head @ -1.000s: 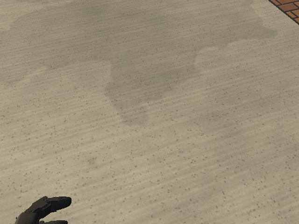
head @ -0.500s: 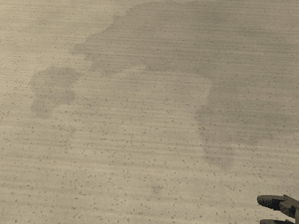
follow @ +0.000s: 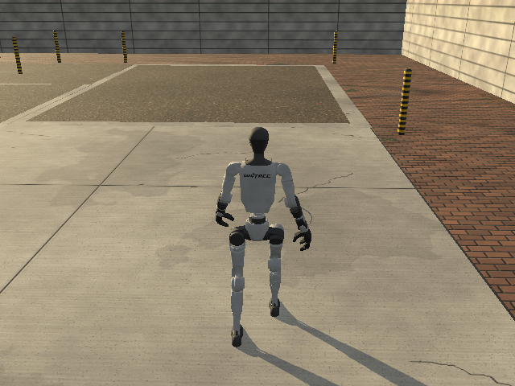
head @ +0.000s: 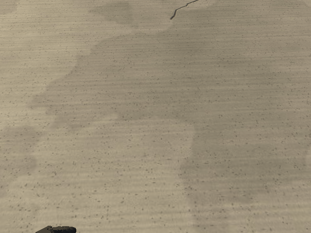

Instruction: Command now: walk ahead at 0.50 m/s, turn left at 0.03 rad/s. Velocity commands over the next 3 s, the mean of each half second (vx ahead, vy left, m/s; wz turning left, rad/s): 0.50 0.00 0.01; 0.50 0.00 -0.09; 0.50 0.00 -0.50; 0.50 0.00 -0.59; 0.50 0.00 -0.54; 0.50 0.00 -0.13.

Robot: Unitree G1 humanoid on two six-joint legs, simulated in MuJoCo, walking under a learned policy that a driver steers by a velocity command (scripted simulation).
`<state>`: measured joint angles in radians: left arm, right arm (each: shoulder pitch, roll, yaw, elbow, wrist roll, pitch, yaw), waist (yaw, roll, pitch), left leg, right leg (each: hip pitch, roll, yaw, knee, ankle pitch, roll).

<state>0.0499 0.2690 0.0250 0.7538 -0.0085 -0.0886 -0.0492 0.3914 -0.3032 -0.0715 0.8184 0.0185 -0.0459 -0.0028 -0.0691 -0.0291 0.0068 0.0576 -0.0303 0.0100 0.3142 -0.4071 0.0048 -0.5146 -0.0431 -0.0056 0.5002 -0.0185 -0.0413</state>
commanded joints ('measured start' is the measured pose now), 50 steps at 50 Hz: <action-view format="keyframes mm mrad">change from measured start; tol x32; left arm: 1 325 242 86 27 11 -11 16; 50 -87 66 26 -55 -13 18 -1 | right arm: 1 -18 -102 -10 -65 -21 3 -14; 23 -434 -34 15 -193 0 -43 38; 29 55 -271 -69 -64 -22 -37 24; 50 -43 -137 -27 53 -12 -30 -5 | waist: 1 195 10 -238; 23 156 -34 68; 30 -45 260 -378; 50 -8 74 77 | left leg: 1 -219 152 -21 486 589 86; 3 -763 -14 -148 971 -175 15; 24 -680 101 -27 199 388 25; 27 -330 34 35 150 351 87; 30 335 415 -729 4 45 307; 37 -227 254 -231 -170 359 236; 50 28 297 47 -153 513 155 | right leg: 1 531 -111 126 27 10 -108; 3 888 -329 750 -195 -428 -270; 10 355 -188 263 -337 -57 -204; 24 560 -217 106 -287 103 -139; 27 540 -158 46 -12 439 -89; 31 -260 18 115 806 -495 -1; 50 -179 -36 24 71 41 -6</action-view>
